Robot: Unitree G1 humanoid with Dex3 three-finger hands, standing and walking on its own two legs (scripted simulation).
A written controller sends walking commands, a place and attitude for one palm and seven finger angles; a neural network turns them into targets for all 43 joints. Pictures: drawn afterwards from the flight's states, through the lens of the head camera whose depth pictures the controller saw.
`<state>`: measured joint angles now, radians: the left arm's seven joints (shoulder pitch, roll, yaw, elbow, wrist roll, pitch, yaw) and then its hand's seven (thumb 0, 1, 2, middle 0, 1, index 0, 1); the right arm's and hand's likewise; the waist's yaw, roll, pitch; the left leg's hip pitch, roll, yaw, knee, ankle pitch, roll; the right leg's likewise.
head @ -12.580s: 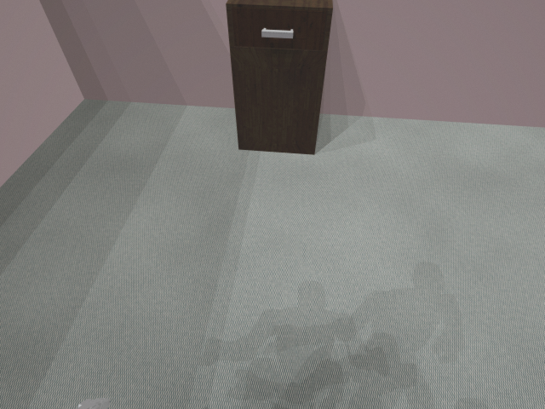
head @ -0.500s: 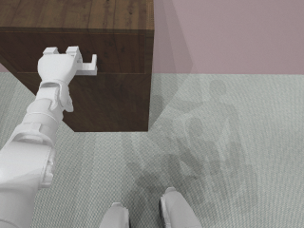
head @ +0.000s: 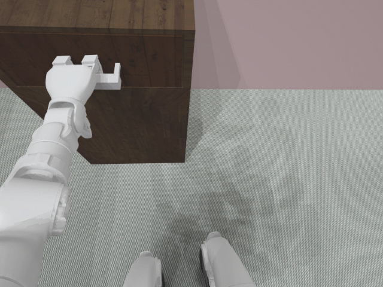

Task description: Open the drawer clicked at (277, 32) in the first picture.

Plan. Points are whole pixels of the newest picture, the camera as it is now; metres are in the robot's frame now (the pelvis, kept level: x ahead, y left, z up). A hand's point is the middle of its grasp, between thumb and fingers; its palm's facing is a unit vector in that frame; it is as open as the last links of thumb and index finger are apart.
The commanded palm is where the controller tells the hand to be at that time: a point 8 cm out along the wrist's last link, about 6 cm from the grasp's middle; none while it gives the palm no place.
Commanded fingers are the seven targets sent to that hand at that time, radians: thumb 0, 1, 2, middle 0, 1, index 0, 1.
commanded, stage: close the thumb around the handle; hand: left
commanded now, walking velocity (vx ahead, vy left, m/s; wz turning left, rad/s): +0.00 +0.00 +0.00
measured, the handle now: (88, 74) +0.58 +0.16 +0.02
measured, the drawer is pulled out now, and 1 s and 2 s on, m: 0.00 0.00 0.05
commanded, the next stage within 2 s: pull the drawer open in 0.76 s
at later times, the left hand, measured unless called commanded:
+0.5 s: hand (83, 97) +0.53 +0.18 +0.00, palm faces -0.06 -0.01 -1.00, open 8.7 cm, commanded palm +0.51 +0.18 +0.05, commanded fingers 0.00 0.79 0.85 -0.39 -1.34 -0.39 -1.34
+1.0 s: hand (83, 99) +0.53 +0.18 +0.00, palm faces -0.06 -0.01 -1.00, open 5.7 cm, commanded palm +0.49 +0.18 +0.05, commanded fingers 0.00 0.90 0.90 -0.40 -1.35 -0.40 -1.35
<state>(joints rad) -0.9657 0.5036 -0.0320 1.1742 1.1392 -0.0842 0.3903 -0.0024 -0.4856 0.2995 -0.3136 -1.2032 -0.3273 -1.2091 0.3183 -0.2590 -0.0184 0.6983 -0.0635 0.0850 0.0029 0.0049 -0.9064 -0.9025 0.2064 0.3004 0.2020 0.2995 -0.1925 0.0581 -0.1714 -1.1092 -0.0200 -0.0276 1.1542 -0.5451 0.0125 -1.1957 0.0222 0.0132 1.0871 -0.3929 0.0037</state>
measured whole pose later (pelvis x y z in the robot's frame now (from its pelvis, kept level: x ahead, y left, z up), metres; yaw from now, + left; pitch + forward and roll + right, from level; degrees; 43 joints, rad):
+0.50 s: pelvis +0.00 +0.00 +0.00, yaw +0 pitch +29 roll -1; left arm -0.96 0.50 -0.04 1.17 1.13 -0.07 0.40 0.00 0.27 0.62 -0.37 -1.28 -0.36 -1.27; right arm 0.32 -0.26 -0.02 0.70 -0.06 0.09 0.00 0.00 -0.91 -0.90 0.21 0.30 0.20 0.30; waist -0.19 0.06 -0.17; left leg -1.10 -0.02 -0.03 1.15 -0.55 0.01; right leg -1.19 0.02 0.01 1.08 -0.39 0.00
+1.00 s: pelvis +0.01 +0.00 +0.01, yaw -1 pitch +28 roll -1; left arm -0.90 0.50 -0.02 1.11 1.13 -0.09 0.40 0.00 0.70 0.78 -0.33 -1.35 -0.40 -1.34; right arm 0.31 -0.26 -0.04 0.70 -0.06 0.09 0.01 0.01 -0.91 -0.90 0.21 0.30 0.20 0.30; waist -0.17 0.06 -0.17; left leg -1.07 -0.01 -0.02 1.13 -0.55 0.01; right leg -1.17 0.03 0.02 1.07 -0.40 0.00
